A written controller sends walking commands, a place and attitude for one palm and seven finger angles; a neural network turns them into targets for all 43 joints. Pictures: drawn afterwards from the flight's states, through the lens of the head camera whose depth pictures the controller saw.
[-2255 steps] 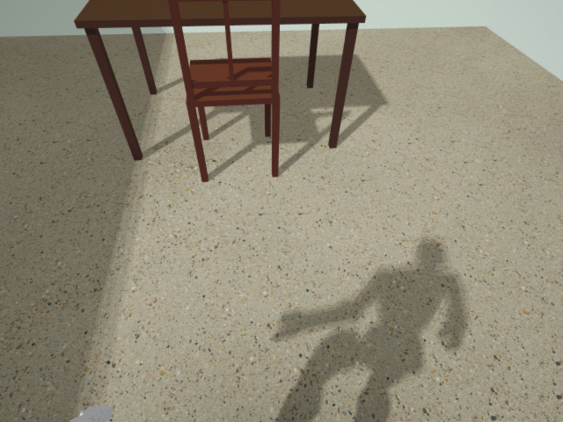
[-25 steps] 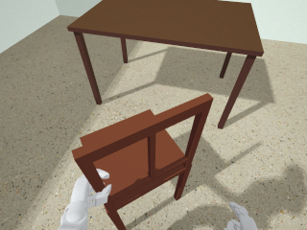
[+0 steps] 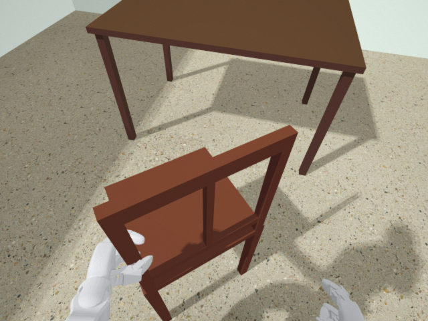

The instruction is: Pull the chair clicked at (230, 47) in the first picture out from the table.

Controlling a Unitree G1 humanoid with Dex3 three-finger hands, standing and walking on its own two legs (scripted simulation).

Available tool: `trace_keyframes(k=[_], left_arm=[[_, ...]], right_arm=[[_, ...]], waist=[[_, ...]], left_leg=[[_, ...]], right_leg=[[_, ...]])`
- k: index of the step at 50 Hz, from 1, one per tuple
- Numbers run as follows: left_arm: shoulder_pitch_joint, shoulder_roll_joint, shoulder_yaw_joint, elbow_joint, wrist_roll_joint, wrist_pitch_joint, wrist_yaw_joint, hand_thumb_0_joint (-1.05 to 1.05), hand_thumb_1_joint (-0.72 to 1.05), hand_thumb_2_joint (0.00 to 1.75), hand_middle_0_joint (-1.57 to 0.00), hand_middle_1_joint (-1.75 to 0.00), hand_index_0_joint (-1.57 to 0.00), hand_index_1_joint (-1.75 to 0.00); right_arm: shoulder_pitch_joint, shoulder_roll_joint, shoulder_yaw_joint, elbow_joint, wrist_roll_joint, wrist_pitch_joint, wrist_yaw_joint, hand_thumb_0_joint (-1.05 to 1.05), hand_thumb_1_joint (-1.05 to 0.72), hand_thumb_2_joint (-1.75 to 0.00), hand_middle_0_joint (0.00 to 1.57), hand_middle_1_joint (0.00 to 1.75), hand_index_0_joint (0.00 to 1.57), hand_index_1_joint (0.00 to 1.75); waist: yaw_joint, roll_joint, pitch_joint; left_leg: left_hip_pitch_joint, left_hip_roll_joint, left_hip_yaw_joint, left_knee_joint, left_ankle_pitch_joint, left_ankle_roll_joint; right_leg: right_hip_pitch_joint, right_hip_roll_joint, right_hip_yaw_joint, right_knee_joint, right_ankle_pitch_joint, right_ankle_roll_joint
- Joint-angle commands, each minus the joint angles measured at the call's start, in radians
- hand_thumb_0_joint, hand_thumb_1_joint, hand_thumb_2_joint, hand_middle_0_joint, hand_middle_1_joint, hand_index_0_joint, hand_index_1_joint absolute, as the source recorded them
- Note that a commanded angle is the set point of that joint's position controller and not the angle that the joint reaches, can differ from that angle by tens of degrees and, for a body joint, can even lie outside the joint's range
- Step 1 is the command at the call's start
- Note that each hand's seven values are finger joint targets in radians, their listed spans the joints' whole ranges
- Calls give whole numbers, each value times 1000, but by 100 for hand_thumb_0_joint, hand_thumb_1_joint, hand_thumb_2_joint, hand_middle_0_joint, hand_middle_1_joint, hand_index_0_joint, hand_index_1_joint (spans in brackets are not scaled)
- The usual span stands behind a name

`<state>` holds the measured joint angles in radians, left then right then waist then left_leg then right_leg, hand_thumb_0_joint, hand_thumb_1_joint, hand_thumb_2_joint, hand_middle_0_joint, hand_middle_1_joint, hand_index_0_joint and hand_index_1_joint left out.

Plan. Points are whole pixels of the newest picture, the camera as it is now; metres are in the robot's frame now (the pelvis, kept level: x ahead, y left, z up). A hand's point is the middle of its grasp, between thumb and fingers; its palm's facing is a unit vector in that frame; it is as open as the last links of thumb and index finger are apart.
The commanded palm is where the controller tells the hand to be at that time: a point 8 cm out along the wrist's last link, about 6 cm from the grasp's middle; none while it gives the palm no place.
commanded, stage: open the thumb and straighten the fingers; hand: left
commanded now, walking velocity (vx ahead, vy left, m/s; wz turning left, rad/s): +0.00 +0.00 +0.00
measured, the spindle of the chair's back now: (208, 216) +0.35 +0.02 -0.06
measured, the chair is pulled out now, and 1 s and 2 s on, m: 0.62 0.62 0.62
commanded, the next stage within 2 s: draw the fingers out of the gap in 0.56 s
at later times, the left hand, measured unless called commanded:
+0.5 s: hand (134, 261) +0.25 +0.17 -0.06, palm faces +0.08 -0.97 -0.22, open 16.6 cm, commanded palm +0.22 +0.21 -0.04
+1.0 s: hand (126, 292) +0.19 +0.17 -0.06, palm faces +0.09 -0.97 -0.21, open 17.5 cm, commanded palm +0.16 +0.22 -0.04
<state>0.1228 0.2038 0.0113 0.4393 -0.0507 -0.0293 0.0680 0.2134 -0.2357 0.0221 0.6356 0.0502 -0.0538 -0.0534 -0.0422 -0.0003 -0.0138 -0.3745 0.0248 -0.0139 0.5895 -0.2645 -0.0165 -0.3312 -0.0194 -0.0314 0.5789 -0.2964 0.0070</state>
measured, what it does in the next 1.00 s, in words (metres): stands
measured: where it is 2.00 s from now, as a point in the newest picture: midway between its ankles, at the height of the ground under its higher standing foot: outside the picture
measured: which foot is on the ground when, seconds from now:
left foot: down 0.00-1.00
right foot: down 0.00-1.00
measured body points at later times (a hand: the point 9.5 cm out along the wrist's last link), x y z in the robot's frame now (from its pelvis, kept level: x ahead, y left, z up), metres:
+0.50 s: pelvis +0.02 +0.00 -0.03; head +0.05 -0.01 +0.42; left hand +0.24 +0.22 -0.04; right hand +0.19 -0.24 -0.11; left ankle +0.02 +0.13 -0.73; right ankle +0.00 -0.13 -0.73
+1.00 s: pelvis +0.01 +0.00 -0.03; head +0.04 -0.02 +0.42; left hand +0.18 +0.22 -0.05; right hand +0.18 -0.25 -0.11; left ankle +0.02 +0.13 -0.73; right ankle +0.00 -0.13 -0.73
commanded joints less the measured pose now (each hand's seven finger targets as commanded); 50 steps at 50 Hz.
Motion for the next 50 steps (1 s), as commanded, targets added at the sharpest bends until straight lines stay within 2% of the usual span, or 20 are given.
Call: trace_keyframes(k=[1,2,3,6,9,10,13,16,17,18,20,21,29,33,35,40,42,45,48,50], left_arm=[[-117,50,-8,-243,-10,-24,-7,0,-31,32,-50,-145,-50,-145],[-114,55,0,-237,-12,-7,-5,0,-43,26,-47,-138,-47,-138],[-157,163,103,-267,-16,2,4,0,-55,20,-45,-130,-45,-130],[-112,87,47,-304,-19,37,0,0,-55,20,-38,-109,-38,-109],[-55,39,7,-346,-25,70,-6,0,-55,20,-30,-87,-30,-87],[-64,66,25,-353,-25,79,-5,0,-55,20,-27,-80,-27,-80],[-40,47,2,-408,-19,103,-4,0,-55,20,-20,-58,-20,-58],[-43,78,24,-443,-8,124,8,0,-55,20,-13,-36,-13,-36],[-67,129,74,-449,-3,128,14,0,-55,20,-10,-29,-10,-29],[-71,100,46,-475,2,129,14,0,-55,20,-7,-22,-7,-22],[-13,110,53,-488,6,141,15,0,-55,20,-2,-7,-2,-7],[-29,85,26,-491,4,146,9,0,-55,20,0,0,0,0],[78,109,55,-536,-21,182,-22,0,-55,20,0,0,0,0],[62,123,62,-574,-19,175,-23,0,-55,20,0,0,0,0],[139,117,60,-593,-19,174,-21,0,-55,20,0,0,0,0],[228,127,70,-610,-22,176,-23,0,-55,20,0,0,0,0],[216,116,54,-622,-20,175,-22,0,-55,20,0,0,0,0],[240,142,78,-643,-20,168,-21,0,-55,20,0,0,0,0],[275,109,45,-682,-23,152,-27,0,-55,20,0,0,0,0],[312,121,59,-691,-26,154,-28,0,-55,20,0,0,0,0]], right_arm=[[-100,-135,-47,-165,-2,-79,8,0,-90,-90,20,30,20,30],[-100,-142,-48,-169,-3,-81,6,0,-90,-90,20,30,20,30],[-89,-157,-54,-166,-3,-79,0,0,-90,-90,20,30,20,30],[-88,-147,-48,-188,-6,-100,-9,0,-90,-90,20,30,20,30],[-74,-148,-50,-206,-9,-115,-12,0,-90,-90,20,30,20,30],[-65,-155,-51,-203,-7,-117,-14,0,-90,-90,20,30,20,30],[-58,-152,-50,-220,-10,-126,-18,0,-90,-90,20,30,20,30],[-45,-153,-46,-227,-14,-125,-23,0,-90,-90,20,30,20,30],[-38,-157,-47,-223,-15,-122,-28,0,-90,-90,20,30,20,30],[-36,-148,-45,-230,-16,-122,-29,0,-90,-90,20,30,20,30],[-29,-147,-44,-239,-18,-125,-32,0,-90,-90,20,30,20,30],[-32,-144,-38,-237,-17,-123,-32,0,-90,-90,20,30,20,30],[-17,-147,-40,-259,-17,-122,-39,0,-90,-90,20,30,20,30],[-14,-146,-38,-260,-19,-125,-43,0,-90,-90,20,30,20,30],[-17,-141,-43,-269,-19,-133,-44,0,-90,-90,20,30,20,30],[-25,-138,-44,-271,-16,-137,-49,0,-90,-90,20,30,20,30],[-25,-136,-41,-275,-16,-140,-51,0,-90,-90,20,30,20,30],[-32,-137,-43,-274,-17,-148,-59,0,-90,-90,20,30,20,30],[-31,-130,-41,-280,-15,-164,-62,0,-90,-90,20,30,20,30],[-31,-128,-45,-274,-17,-173,-65,0,-90,-90,20,30,20,30]], waist=[[7,58,-157],[9,37,-162],[18,11,-203],[20,24,-234],[18,-11,-264],[12,-41,-266],[13,-15,-261],[11,-25,-243],[14,-12,-248],[13,-3,-257],[22,4,-261],[9,17,-253],[12,-20,-269],[6,12,-250],[22,17,-268],[25,3,-238],[14,5,-208],[22,2,-202],[20,33,-213],[24,7,-226]], left_leg=[[8,-3,-2,-26,15,33],[-11,-3,-3,-14,1,33],[-15,-6,-8,-5,4,36],[-10,-8,-7,21,49,33],[-15,-6,-9,57,109,33],[-25,-5,-14,65,113,33],[-36,-9,-12,87,116,33],[-53,-12,-17,102,116,34],[-58,-13,-16,109,118,33],[-48,-15,-12,114,129,34],[-56,-15,-12,126,154,34],[-52,-16,-13,131,155,34],[-76,-21,-9,161,176,38],[-81,-25,-11,169,167,40],[-79,-25,-11,169,174,40],[-110,-26,-13,166,131,41],[-122,-29,-16,165,83,42],[-139,-30,-21,165,50,44],[-128,-32,-20,170,40,44],[-137,-32,-25,177,49,45]], right_leg=[[-53,-7,-22,-24,40,-31],[-68,-7,-23,-10,29,-28],[-55,-6,-15,-2,40,-27],[-70,-4,-30,39,71,-25],[-79,-5,-36,71,131,-21],[-79,-4,-36,75,136,-21],[-106,-7,-38,96,139,-17],[-122,-6,-39,109,140,-18],[-127,-5,-34,116,142,-20],[-128,-6,-33,120,151,-19],[-118,-5,-32,127,174,-22],[-130,-6,-35,132,178,-21],[-112,-7,-36,140,234,-17],[-130,-6,-34,143,226,-19],[-113,-6,-34,142,223,-22],[-125,-4,-37,138,179,-22],[-156,-4,-40,136,127,-18],[-165,0,-36,131,75,-23],[-180,-2,-39,138,55,-22],[-166,-1,-38,137,66,-23]])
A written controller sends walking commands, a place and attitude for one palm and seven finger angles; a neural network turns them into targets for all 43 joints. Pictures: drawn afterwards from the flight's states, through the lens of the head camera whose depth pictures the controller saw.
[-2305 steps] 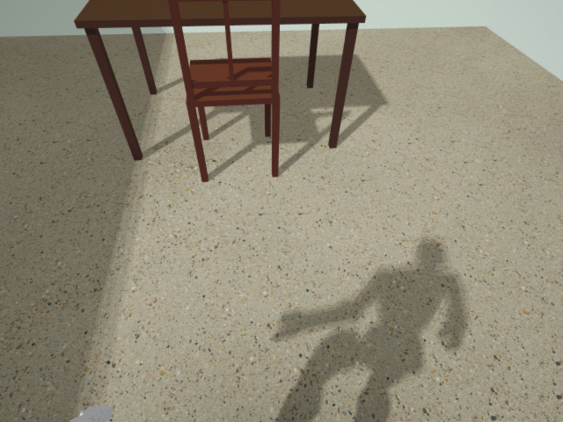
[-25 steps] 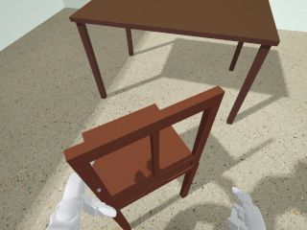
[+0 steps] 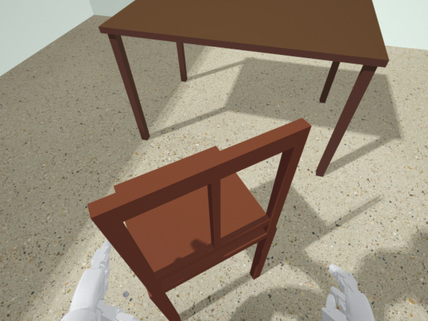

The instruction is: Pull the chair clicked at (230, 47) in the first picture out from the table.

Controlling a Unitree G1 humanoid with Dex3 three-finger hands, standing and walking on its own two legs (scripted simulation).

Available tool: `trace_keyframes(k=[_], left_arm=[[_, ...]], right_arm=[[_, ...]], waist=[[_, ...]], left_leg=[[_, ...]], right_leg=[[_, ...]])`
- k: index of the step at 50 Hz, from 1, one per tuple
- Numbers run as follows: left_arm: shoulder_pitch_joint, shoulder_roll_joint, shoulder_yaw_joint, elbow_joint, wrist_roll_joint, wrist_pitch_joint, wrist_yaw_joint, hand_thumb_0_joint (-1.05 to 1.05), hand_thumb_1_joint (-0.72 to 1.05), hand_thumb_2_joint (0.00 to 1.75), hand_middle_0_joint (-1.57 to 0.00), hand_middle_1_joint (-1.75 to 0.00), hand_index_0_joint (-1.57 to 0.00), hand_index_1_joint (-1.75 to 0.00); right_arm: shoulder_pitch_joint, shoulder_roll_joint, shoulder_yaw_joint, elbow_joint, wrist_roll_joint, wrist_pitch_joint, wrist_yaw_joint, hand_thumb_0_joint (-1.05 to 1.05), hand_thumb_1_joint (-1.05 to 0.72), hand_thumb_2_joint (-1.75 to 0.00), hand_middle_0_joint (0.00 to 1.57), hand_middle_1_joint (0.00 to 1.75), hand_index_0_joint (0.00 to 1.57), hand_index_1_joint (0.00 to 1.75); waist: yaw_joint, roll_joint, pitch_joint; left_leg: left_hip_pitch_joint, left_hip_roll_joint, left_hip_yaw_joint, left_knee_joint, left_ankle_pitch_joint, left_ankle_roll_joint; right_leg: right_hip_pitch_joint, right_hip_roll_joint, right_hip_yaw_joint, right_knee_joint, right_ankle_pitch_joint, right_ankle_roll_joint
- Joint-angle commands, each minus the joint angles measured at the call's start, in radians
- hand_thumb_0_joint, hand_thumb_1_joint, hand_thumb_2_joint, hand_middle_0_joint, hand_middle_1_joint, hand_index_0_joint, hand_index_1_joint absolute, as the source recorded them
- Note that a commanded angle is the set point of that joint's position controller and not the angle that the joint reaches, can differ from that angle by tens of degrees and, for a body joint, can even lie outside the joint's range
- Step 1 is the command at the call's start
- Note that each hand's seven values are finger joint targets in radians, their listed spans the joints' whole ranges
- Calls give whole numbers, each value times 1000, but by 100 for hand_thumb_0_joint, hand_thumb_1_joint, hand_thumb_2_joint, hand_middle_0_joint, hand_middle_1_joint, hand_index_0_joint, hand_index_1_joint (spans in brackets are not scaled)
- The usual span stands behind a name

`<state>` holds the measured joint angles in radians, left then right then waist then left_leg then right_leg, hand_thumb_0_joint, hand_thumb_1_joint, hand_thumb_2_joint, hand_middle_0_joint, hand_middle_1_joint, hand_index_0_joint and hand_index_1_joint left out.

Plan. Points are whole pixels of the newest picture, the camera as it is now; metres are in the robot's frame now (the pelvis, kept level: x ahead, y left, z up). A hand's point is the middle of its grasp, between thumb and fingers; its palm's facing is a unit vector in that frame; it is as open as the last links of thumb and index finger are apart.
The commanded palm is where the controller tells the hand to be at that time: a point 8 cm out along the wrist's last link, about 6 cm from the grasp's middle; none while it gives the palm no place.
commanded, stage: draw the fingers out of the gap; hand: left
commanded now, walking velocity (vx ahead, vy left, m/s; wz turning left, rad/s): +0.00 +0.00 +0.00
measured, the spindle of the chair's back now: (214, 216) +0.34 +0.01 -0.03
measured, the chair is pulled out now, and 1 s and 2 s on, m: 0.62 0.62 0.62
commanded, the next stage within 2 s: draw the hand back to the body in 0.42 s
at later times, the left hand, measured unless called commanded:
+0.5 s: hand out of the picture +0.12 +0.17 -0.03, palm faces +0.07 -0.98 -0.19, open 17.5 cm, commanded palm +0.08 +0.22 -0.01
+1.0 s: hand (84, 316) +0.14 +0.19 +0.06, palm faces -0.01 -1.00 -0.08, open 17.5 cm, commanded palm +0.09 +0.26 +0.08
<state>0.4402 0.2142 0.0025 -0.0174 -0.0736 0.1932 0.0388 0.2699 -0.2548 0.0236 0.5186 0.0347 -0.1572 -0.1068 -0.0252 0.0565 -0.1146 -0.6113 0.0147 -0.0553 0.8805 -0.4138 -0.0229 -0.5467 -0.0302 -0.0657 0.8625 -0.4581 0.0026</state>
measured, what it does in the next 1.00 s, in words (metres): stands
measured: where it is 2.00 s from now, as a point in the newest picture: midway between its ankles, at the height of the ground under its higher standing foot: outside the picture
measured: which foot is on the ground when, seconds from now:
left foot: down 0.00-1.00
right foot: down 0.00-1.00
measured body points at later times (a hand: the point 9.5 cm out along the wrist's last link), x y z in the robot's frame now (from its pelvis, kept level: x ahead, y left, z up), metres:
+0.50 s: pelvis -0.01 +0.00 -0.01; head +0.01 -0.01 +0.44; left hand +0.11 +0.22 -0.01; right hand +0.18 -0.23 -0.07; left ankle +0.02 +0.13 -0.70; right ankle -0.01 -0.12 -0.70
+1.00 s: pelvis -0.02 +0.00 -0.02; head -0.02 +0.00 +0.43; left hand +0.13 +0.25 +0.07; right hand +0.16 -0.23 -0.08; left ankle +0.02 +0.13 -0.70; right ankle -0.01 -0.12 -0.70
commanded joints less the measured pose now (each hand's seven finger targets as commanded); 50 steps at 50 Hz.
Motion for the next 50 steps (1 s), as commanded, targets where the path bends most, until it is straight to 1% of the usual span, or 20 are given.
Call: trace_keyframes(k=[1,4,6,8,10,13,17,20,24,27,28,30,32,34,36,38,41,44,47,50], left_arm=[[-2,103,57,-242,-7,-72,-2,0,-55,20,0,0,0,0],[57,92,52,-241,-5,-66,-10,0,-55,20,0,0,0,0],[70,83,32,-265,1,-63,-12,0,-55,20,0,0,0,0],[120,76,29,-286,4,-59,-11,0,-55,20,0,0,0,0],[146,103,59,-290,3,-56,-6,0,-55,20,0,0,0,0],[161,101,63,-308,2,-66,-8,0,-55,20,0,0,0,0],[213,97,49,-353,10,-81,-12,0,-55,20,0,0,0,0],[280,81,35,-376,6,-88,-25,0,-55,20,0,0,0,0],[356,53,1,-403,9,-94,-40,0,-55,20,0,0,0,0],[398,74,26,-404,17,-94,-36,0,-55,20,0,0,0,0],[320,18,35,-522,-85,-218,-71,0,-55,20,0,0,0,0],[356,115,111,-499,-85,-298,-96,0,-55,20,0,0,0,0],[347,111,124,-549,-109,-357,-116,0,-55,20,0,0,0,0],[322,99,121,-551,-122,-415,-139,0,-55,20,0,0,0,0],[303,97,134,-511,-137,-469,-164,0,-55,20,0,0,0,0],[286,95,155,-444,-162,-528,-207,0,-55,20,0,0,0,0],[265,102,177,-405,-220,-605,-300,0,-55,20,0,0,0,0],[294,160,252,-425,-246,-555,-337,0,-55,20,0,0,0,0],[274,176,287,-484,-262,-486,-312,0,-55,20,0,0,0,0],[231,202,326,-523,-272,-457,-273,0,-44,25,-1,-2,-1,-2]], right_arm=[[-88,-110,-45,-157,0,-71,-13,0,-90,-90,20,30,20,30],[-94,-104,-48,-161,1,-75,-15,0,-90,-90,20,30,20,30],[-100,-101,-46,-164,4,-81,-14,0,-90,-90,20,30,20,30],[-105,-93,-48,-171,2,-82,-14,0,-90,-90,20,30,20,30],[-106,-92,-53,-164,2,-79,-16,0,-90,-90,20,30,20,30],[-109,-87,-54,-170,2,-78,-22,0,-90,-90,20,30,20,30],[-107,-79,-56,-172,4,-86,-23,0,-90,-90,20,30,20,30],[-106,-77,-63,-174,6,-92,-26,0,-90,-90,20,30,20,30],[-106,-70,-69,-181,7,-95,-23,0,-90,-90,20,30,20,30],[-112,-65,-75,-183,8,-87,-24,0,-90,-90,20,30,20,30],[-96,-59,-74,-171,3,-110,-27,0,-90,-90,20,30,20,30],[-93,-65,-80,-140,6,-122,-28,0,-90,-90,20,30,20,30],[-91,-56,-81,-133,15,-137,-31,0,-90,-90,20,30,20,30],[-94,-51,-79,-120,19,-147,-26,0,-90,-90,20,30,20,30],[-106,-51,-79,-100,22,-152,-20,0,-90,-90,20,30,20,30],[-122,-53,-80,-98,23,-154,-10,0,-90,-90,20,30,20,30],[-150,-64,-76,-111,29,-168,6,0,-90,-90,20,30,20,30],[-170,-72,-77,-144,44,-164,1,0,-90,-90,20,30,20,30],[-180,-64,-68,-154,51,-166,-10,0,-90,-90,20,30,20,30],[-173,-63,-60,-136,51,-175,-22,0,-90,-90,20,30,20,30]], waist=[[-1,-49,-116],[4,-62,-107],[3,-21,-91],[11,-28,-97],[15,-49,-95],[11,-76,-74],[15,0,-77],[20,-31,-109],[16,-31,-107],[22,-50,-80],[13,-103,-71],[37,-58,-101],[38,23,-121],[30,41,-97],[24,25,-65],[22,-52,-33],[28,-51,-65],[53,-27,-124],[62,-11,-111],[61,-18,-63]], left_leg=[[97,-23,16,-111,192,51],[80,-23,14,-111,163,51],[82,-25,12,-112,160,51],[77,-24,10,-110,162,50],[63,-24,8,-106,158,51],[37,-27,10,-97,124,53],[47,-26,7,-93,126,52],[48,-25,3,-83,161,55],[38,-27,3,-69,168,56],[8,-28,2,-65,144,56],[-6,-35,1,-27,171,51],[-8,-32,9,-17,184,51],[22,-32,16,-18,183,47],[17,-29,12,-11,167,45],[-11,-26,6,-1,142,43],[-59,-22,-2,18,96,39],[-77,-24,-1,40,73,35],[-37,-21,5,9,54,38],[1,-18,-2,-35,36,41],[19,-11,-9,-62,35,41]], right_leg=[[40,9,-3,-145,223,-17],[25,10,-9,-143,185,-15],[15,9,-9,-141,176,-19],[17,10,-13,-134,175,-20],[21,13,-10,-138,172,-22],[0,15,-9,-136,130,-19],[-20,15,-14,-123,118,-27],[-3,19,-16,-112,157,-29],[-17,17,-24,-97,172,-26],[-31,20,-25,-92,148,-27],[-62,34,-43,-73,183,-28],[-42,38,-21,-60,193,-39],[-48,35,-20,-50,170,-40],[-73,37,-20,-47,145,-39],[-90,39,-16,-46,119,-40],[-108,43,-8,-47,72,-34],[-82,35,25,-50,38,-35],[-14,26,45,-80,4,-34],[13,26,34,-107,-23,-32],[29,30,36,-145,-36,-33]])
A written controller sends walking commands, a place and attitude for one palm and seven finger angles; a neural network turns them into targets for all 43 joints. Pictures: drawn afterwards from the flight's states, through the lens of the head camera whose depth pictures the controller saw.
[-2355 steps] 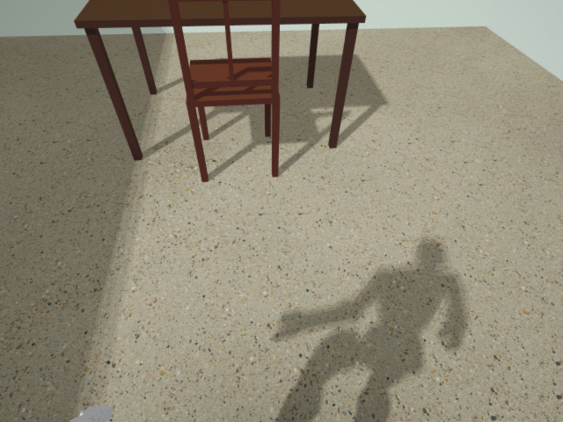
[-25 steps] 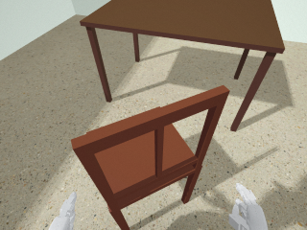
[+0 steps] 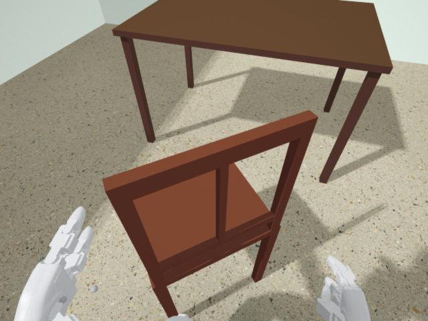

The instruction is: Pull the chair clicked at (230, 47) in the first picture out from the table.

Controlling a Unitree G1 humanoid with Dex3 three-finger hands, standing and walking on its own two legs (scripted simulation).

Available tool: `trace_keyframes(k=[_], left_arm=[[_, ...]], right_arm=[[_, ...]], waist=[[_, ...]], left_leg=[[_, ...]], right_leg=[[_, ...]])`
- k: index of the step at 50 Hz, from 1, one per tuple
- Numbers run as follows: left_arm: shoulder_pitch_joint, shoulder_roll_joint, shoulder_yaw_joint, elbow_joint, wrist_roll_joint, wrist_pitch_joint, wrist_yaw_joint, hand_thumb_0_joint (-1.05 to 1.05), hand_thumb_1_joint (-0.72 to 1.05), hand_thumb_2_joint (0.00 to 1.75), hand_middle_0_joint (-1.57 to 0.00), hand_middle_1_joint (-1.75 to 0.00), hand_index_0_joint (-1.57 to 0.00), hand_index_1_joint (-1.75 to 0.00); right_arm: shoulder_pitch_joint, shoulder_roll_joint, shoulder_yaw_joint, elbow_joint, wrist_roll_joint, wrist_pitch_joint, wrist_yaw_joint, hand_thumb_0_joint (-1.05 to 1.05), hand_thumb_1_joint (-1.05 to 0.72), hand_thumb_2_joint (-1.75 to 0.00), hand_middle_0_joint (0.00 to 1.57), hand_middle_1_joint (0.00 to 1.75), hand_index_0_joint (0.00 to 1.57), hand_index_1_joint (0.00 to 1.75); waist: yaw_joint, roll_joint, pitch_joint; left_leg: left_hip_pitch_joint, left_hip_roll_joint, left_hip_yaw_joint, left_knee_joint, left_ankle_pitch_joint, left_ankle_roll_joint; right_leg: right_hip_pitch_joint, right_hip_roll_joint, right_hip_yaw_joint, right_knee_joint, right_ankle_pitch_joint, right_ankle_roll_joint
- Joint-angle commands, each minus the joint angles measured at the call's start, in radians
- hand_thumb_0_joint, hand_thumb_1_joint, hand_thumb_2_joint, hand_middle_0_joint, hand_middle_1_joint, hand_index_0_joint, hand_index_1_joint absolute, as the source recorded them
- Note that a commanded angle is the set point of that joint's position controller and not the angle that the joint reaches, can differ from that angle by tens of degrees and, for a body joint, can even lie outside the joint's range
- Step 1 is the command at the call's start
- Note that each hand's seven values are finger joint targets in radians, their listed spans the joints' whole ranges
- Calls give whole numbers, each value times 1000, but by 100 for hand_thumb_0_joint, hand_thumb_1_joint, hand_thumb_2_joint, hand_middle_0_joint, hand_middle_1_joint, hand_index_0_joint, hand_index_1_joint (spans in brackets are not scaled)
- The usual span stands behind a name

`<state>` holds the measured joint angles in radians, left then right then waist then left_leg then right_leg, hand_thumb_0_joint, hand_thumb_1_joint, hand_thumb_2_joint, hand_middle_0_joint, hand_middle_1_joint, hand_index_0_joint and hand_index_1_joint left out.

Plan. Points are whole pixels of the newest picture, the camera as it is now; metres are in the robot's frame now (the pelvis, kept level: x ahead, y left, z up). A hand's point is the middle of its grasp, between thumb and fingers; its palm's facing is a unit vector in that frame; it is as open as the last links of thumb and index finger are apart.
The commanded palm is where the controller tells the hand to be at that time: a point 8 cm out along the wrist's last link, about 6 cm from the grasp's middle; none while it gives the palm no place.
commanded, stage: draw the hand back to the body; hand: left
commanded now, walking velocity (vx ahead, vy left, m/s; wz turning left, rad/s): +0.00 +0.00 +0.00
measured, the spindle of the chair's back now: (221, 206) +0.36 +0.01 -0.01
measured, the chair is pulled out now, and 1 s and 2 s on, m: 0.62 0.62 0.62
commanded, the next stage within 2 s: step back with the hand held close in 1.12 s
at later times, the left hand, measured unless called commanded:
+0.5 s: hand (33, 223) +0.21 +0.26 +0.17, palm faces +0.36 -0.83 -0.42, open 12.9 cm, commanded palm +0.16 +0.30 +0.20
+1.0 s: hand (44, 176) +0.26 +0.25 +0.21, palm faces +0.40 -0.81 -0.43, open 7.6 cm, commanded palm +0.21 +0.30 +0.24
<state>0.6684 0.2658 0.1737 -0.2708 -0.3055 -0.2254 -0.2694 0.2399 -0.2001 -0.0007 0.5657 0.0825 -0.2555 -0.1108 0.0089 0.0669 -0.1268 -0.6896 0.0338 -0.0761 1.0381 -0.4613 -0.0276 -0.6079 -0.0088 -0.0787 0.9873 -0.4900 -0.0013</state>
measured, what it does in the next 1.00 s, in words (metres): rises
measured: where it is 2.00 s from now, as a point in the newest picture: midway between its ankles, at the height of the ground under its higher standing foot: outside the picture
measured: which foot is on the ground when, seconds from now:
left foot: down 0.00-1.00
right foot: down 0.00-1.00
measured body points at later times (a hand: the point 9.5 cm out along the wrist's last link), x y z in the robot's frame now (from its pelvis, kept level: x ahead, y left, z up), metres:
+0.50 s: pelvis +0.04 +0.02 +0.05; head +0.02 +0.01 +0.50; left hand +0.18 +0.30 +0.20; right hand +0.23 -0.19 -0.02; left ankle +0.04 +0.13 -0.68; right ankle +0.01 -0.12 -0.67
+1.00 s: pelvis +0.06 +0.00 +0.06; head +0.05 -0.02 +0.51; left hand +0.23 +0.29 +0.23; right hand +0.24 -0.23 -0.03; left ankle +0.04 +0.13 -0.67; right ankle +0.01 -0.12 -0.67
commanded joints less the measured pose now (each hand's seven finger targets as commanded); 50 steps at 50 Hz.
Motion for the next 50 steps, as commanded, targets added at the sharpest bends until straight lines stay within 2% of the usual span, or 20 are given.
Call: trace_keyframes(k=[1,2,3,4,5,6,8,10,14,17,18,26,27,29,31,37,41,43,47,50], left_arm=[[-13,137,137,-286,-42,-38,41,0,-41,27,-2,-3,-2,-3],[-28,134,133,-278,-39,-35,44,0,-37,29,-2,-4,-2,-4],[15,303,181,-274,142,58,207,0,-33,31,-3,-5,-3,-5],[6,197,100,-351,164,96,271,0,-30,32,-4,-5,-4,-5],[-22,205,110,-347,179,118,310,0,-26,34,-4,-6,-4,-6],[-8,168,80,-340,203,133,336,0,-22,36,-4,-7,-4,-7],[-5,168,63,-361,233,147,376,0,-15,39,-5,-8,-5,-8],[-30,193,75,-363,249,151,402,0,-8,43,-7,-10,-7,-10],[-45,210,101,-391,266,145,427,0,7,50,-8,-13,-8,-13],[-72,214,113,-408,271,144,436,0,17,55,-10,-15,-10,-15],[-80,217,122,-404,272,145,439,0,21,57,-10,-16,-10,-16],[-134,230,178,-420,273,147,438,0,50,71,-15,-22,-15,-22],[-140,242,197,-412,269,149,439,0,54,73,-15,-22,-15,-22],[-157,248,218,-413,267,149,436,0,61,76,-16,-24,-16,-24],[-192,264,241,-418,264,151,435,0,68,80,-17,-26,-17,-26],[-290,303,304,-396,255,148,433,0,90,90,-20,-30,-20,-30],[-210,231,254,-306,247,161,412,0,90,90,-20,-30,-20,-30],[-217,238,254,-316,246,160,405,0,90,90,-20,-30,-20,-30],[-241,294,289,-401,250,145,412,0,90,90,-20,-30,-20,-30],[-263,340,318,-445,253,138,422,0,90,90,-20,-30,-20,-30]], right_arm=[[-139,-117,-31,-178,5,-83,-20,0,-90,-90,20,30,20,30],[-135,-117,-27,-170,5,-89,-22,0,-90,-90,20,30,20,30],[-139,-103,-29,-153,-25,-37,-41,0,-90,-90,20,30,20,30],[-137,-91,-15,-179,-34,-23,-46,0,-90,-90,20,30,20,30],[-128,-95,-22,-169,-34,-20,-49,0,-90,-90,20,30,20,30],[-139,-91,-14,-165,-36,-10,-49,0,-90,-90,20,30,20,30],[-148,-94,-6,-163,-39,9,-49,0,-90,-90,20,30,20,30],[-151,-104,-2,-156,-44,14,-49,0,-90,-90,20,30,20,30],[-158,-113,0,-149,-52,20,-44,0,-90,-90,20,30,20,30],[-159,-115,6,-134,-54,21,-35,0,-90,-90,20,30,20,30],[-163,-114,7,-128,-56,22,-33,0,-90,-90,20,30,20,30],[-174,-121,8,-96,-69,37,-1,0,-90,-90,20,30,20,30],[-175,-122,6,-92,-71,43,1,0,-90,-90,20,30,20,30],[-179,-122,3,-87,-72,55,5,0,-90,-90,20,30,20,30],[-182,-123,3,-84,-73,65,9,0,-90,-90,20,30,20,30],[-188,-128,0,-66,-77,86,17,0,-90,-90,20,30,20,30],[-198,-130,-14,-61,-77,120,24,0,-90,-90,20,30,20,30],[-208,-130,-18,-69,-76,133,26,0,-90,-90,20,30,20,30],[-213,-129,-17,-76,-78,130,23,0,-90,-90,20,30,20,30],[-207,-129,-16,-69,-79,121,15,0,-90,-90,20,30,20,30]], waist=[[20,-25,-23],[15,-25,6],[72,-16,9],[41,-8,55],[30,-52,68],[30,6,97],[32,30,122],[34,-10,128],[41,-16,84],[42,30,85],[43,12,91],[53,35,77],[55,1,70],[56,-9,65],[58,29,69],[58,23,49],[56,-62,72],[56,-78,60],[66,9,6],[64,26,-3]], left_leg=[[107,-28,13,-229,83,46],[111,-25,12,-236,77,46],[168,-10,21,-267,64,37],[198,-13,28,-286,53,38],[204,-13,24,-291,38,36],[227,-11,33,-304,32,39],[271,-8,30,-344,37,44],[294,-9,17,-387,50,46],[385,-8,12,-459,128,48],[424,-6,1,-511,179,42],[436,-4,1,-522,203,41],[524,7,-2,-583,420,28],[534,10,1,-587,437,29],[557,14,10,-589,494,31],[571,11,19,-596,515,30],[619,10,35,-605,573,35],[622,14,54,-603,588,44],[628,9,67,-597,574,51],[649,2,69,-604,579,49],[655,0,70,-601,585,45]], right_leg=[[83,8,49,-281,-4,-27],[76,10,48,-293,-11,-27],[119,-23,117,-370,-9,-43],[108,-38,102,-401,-14,-36],[110,-36,95,-421,-28,-35],[111,-37,89,-433,-31,-35],[131,-35,63,-448,-7,-36],[175,-29,44,-462,21,-36],[260,-26,32,-470,123,-32],[316,-24,28,-478,183,-34],[330,-23,25,-485,204,-34],[444,-21,25,-522,366,-39],[457,-20,22,-528,387,-37],[472,-22,25,-536,436,-35],[488,-23,29,-549,458,-36],[525,-27,30,-573,530,-32],[527,-29,26,-585,590,-22],[535,-33,31,-591,621,-17],[562,-38,43,-589,625,-21],[574,-39,45,-594,642,-24]])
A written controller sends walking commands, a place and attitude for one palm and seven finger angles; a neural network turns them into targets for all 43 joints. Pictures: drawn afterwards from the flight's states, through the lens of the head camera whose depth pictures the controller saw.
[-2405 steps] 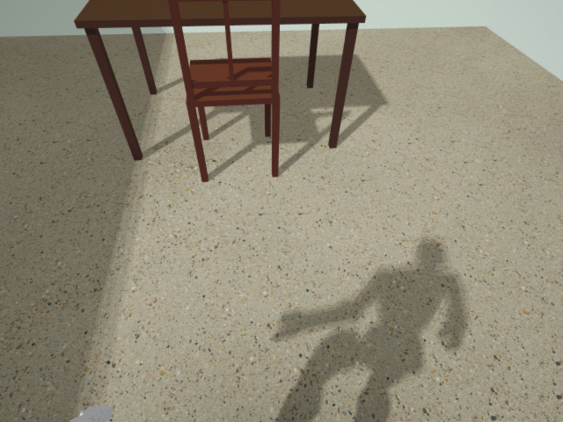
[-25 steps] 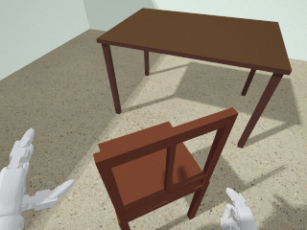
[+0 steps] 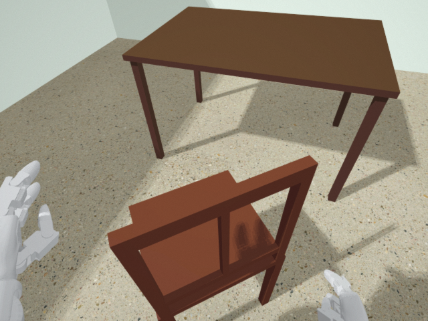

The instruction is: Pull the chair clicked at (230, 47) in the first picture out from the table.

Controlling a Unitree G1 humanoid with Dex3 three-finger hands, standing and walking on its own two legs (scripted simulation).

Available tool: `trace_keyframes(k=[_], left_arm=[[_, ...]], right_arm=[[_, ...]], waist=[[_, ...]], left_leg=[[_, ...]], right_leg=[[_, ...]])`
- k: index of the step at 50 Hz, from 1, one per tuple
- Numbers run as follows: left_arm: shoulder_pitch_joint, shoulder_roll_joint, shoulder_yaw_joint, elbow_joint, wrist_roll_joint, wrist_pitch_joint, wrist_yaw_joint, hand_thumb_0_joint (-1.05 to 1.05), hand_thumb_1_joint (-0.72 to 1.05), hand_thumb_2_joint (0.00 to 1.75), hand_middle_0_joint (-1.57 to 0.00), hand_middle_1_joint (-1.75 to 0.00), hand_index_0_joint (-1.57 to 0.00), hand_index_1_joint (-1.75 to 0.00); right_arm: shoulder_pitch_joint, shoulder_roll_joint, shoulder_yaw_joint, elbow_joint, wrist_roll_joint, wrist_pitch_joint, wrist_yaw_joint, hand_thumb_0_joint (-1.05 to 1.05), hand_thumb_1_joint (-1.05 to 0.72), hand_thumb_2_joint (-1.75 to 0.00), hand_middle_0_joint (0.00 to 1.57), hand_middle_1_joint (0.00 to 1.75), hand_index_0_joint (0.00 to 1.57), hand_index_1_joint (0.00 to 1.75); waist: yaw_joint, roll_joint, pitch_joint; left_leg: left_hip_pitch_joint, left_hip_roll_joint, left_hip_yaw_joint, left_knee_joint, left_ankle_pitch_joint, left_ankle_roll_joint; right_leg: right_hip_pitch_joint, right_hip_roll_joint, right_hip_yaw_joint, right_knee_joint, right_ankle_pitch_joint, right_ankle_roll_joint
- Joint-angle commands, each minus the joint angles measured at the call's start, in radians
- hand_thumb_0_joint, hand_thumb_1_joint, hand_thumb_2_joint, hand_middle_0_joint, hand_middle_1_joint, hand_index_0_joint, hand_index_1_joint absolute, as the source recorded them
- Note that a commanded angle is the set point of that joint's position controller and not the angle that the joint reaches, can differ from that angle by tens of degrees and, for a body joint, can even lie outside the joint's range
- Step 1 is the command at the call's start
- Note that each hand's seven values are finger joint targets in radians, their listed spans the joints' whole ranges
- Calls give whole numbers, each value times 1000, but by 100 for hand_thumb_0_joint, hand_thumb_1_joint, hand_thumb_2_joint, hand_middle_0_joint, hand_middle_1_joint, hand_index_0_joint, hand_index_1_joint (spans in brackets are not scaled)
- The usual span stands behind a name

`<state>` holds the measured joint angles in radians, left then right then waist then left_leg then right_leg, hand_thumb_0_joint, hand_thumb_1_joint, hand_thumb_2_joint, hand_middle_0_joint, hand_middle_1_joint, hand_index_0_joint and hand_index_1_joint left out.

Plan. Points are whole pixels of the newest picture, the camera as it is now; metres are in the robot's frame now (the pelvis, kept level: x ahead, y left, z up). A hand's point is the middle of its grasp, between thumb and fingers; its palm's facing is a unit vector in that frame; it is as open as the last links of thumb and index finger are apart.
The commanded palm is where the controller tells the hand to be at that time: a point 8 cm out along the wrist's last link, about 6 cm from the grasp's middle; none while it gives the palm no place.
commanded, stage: draw the hand back to the body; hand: left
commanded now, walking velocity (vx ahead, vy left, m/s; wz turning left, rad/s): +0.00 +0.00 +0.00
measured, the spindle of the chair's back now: (224, 245) +0.30 +0.02 -0.07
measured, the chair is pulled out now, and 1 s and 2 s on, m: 0.62 0.62 0.62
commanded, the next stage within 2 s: step back with the hand held close in 0.12 s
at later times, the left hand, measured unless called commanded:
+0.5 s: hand (42, 244) +0.17 +0.25 +0.16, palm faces +0.34 -0.78 -0.52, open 7.4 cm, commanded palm +0.11 +0.30 +0.18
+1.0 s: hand out of the picture +0.07 +0.29 +0.16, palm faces +0.43 -0.76 -0.49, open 7.4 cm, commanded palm +0.02 +0.33 +0.18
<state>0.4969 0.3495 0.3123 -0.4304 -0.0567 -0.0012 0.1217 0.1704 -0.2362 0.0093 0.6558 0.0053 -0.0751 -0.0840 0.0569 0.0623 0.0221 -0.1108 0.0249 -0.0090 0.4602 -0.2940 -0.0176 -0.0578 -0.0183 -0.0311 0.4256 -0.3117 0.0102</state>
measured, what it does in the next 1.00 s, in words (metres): shifts its weight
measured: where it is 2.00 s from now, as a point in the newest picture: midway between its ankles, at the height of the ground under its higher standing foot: outside the picture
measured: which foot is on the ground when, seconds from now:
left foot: down 0.00-1.00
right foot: down 0.00-1.00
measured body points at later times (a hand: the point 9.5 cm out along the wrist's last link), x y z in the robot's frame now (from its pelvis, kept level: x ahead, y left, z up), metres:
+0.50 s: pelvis -0.04 +0.00 +0.00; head -0.02 -0.01 +0.45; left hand +0.14 +0.29 +0.19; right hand +0.15 -0.23 -0.09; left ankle -0.03 +0.13 -0.74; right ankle -0.05 -0.12 -0.74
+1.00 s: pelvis -0.12 +0.03 -0.01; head -0.11 +0.04 +0.44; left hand +0.04 +0.33 +0.19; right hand +0.06 -0.20 -0.08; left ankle -0.03 +0.13 -0.74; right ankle -0.05 -0.12 -0.74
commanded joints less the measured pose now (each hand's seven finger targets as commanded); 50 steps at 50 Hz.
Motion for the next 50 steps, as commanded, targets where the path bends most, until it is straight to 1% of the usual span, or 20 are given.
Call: trace_keyframes(k=[1,5,9,11,12,13,14,15,18,20,24,25,28,30,35,39,42,44,47,50], left_arm=[[-83,237,169,-289,3,-86,31,0,90,90,-20,-30,-20,-30],[-83,213,157,-212,2,-77,27,0,90,90,-20,-30,-20,-30],[-83,168,122,-153,-3,-78,14,0,90,90,-20,-30,-20,-30],[-90,178,125,-147,-3,-83,13,0,90,90,-20,-30,-20,-30],[-134,182,115,-180,-3,-90,12,0,90,90,-20,-30,-20,-30],[-316,381,284,-302,-10,-148,18,0,90,90,-20,-30,-20,-30],[-223,315,250,-214,-5,-157,12,0,90,90,-20,-30,-20,-30],[-232,334,251,-239,-2,-162,12,0,90,90,-20,-30,-20,-30],[-22,214,176,-208,3,-158,4,0,90,90,-20,-30,-20,-30],[44,220,188,-231,3,-157,7,0,90,90,-20,-30,-20,-30],[117,232,214,-250,1,-154,14,0,90,90,-20,-30,-20,-30],[115,259,238,-253,-1,-156,19,0,90,90,-20,-30,-20,-30],[108,258,237,-265,-5,-164,28,0,90,90,-20,-30,-20,-30],[65,278,238,-290,-3,-171,33,0,90,90,-20,-30,-20,-30],[20,259,209,-298,13,-201,46,0,90,90,-20,-30,-20,-30],[12,244,209,-280,29,-221,55,0,90,90,-20,-30,-20,-30],[7,250,217,-293,36,-237,57,0,90,90,-20,-30,-20,-30],[17,254,221,-306,32,-245,58,0,90,90,-20,-30,-20,-30],[16,256,227,-324,30,-254,62,0,90,90,-20,-30,-20,-30],[10,252,239,-289,40,-257,65,0,90,90,-20,-30,-20,-30]], right_arm=[[-143,-91,-25,-159,-3,-62,-14,0,-90,-90,20,30,20,30],[-137,-91,-28,-149,0,-55,-16,0,-90,-90,20,30,20,30],[-155,-92,-29,-151,3,-44,-14,0,-90,-90,20,30,20,30],[-159,-96,-32,-151,3,-41,-18,0,-90,-90,20,30,20,30],[-160,-100,-27,-157,2,-47,-16,0,-90,-90,20,30,20,30],[-127,-101,-30,-195,17,-40,-11,0,-90,-90,20,30,20,30],[-127,-85,-29,-168,8,-36,-11,0,-90,-90,20,30,20,30],[-129,-91,-32,-177,9,-32,-11,0,-90,-90,20,30,20,30],[-128,-96,-31,-196,0,-22,-7,0,-90,-90,20,30,20,30],[-121,-102,-39,-201,-1,-9,-8,0,-90,-90,20,30,20,30],[-130,-90,-47,-221,3,11,-14,0,-90,-90,20,30,20,30],[-135,-90,-48,-218,3,11,-19,0,-90,-90,20,30,20,30],[-135,-82,-49,-224,8,8,-29,0,-90,-90,20,30,20,30],[-133,-90,-47,-218,5,-4,-35,0,-90,-90,20,30,20,30],[-117,-103,-41,-210,2,-47,-40,0,-90,-90,20,30,20,30],[-95,-107,-40,-217,0,-77,-37,0,-90,-90,20,30,20,30],[-80,-109,-44,-221,0,-96,-35,0,-90,-90,20,30,20,30],[-68,-105,-46,-215,-2,-108,-32,0,-90,-90,20,30,20,30],[-68,-107,-44,-207,-8,-124,-34,0,-90,-90,20,30,20,30],[-65,-119,-51,-211,-3,-137,-37,0,-90,-90,20,30,20,30]], waist=[[15,44,-142],[5,-43,-82],[2,-54,-29],[3,-53,-16],[2,-39,-41],[-23,-44,4],[-32,-99,-11],[-31,-77,-15],[-27,-13,-111],[-24,28,-170],[-27,-63,-227],[-28,-59,-227],[-31,-77,-194],[-34,-32,-161],[-40,71,-70],[-41,52,-41],[-42,45,-47],[-45,-2,-73],[-47,36,-98],[-47,110,-69]], left_leg=[[83,9,4,-25,418,36],[62,13,7,-27,391,38],[57,13,13,-36,310,43],[53,12,9,-46,275,44],[57,9,6,-50,267,45],[8,29,-16,4,248,59],[10,30,-24,23,245,54],[5,29,-24,21,252,49],[31,47,-26,4,399,53],[40,64,-30,-1,501,54],[19,78,-39,2,507,52],[9,75,-42,-9,485,51],[-44,78,-51,-17,410,51],[-79,80,-68,-43,331,52],[-235,87,-102,-118,-33,66],[-365,94,-134,-149,-251,80],[-385,90,-138,-124,-293,82],[-304,73,-128,-67,-216,69],[-276,91,-147,-93,-199,67],[-437,127,-183,-174,-379,90]], right_leg=[[13,-28,-1,-33,460,-35],[-8,-27,-10,-48,459,-31],[-51,-23,-8,-67,374,-24],[-61,-22,-4,-76,332,-24],[-52,-24,-3,-73,319,-24],[-153,-78,103,-123,430,-24],[-142,-104,105,-112,481,-34],[-137,-119,107,-104,510,-39],[-104,-102,80,-52,525,-29],[-75,-96,50,-24,522,-22],[-89,-85,47,-6,484,-13],[-90,-85,46,-4,461,-13],[-124,-83,53,-7,392,-9],[-149,-76,60,-13,303,-10],[-166,-54,70,-29,76,-15],[-143,-35,69,-15,-72,-9],[-155,-35,83,-23,-117,-11],[-217,-53,97,-55,-96,-23],[-224,-43,79,-25,-73,-18],[-124,-7,66,63,-136,-2]])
